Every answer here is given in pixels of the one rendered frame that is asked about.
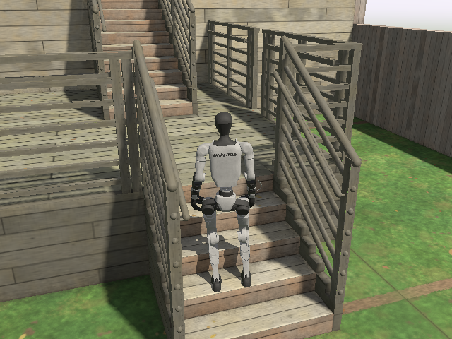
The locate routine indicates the stairs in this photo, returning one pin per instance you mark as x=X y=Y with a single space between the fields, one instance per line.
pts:
x=129 y=20
x=281 y=302

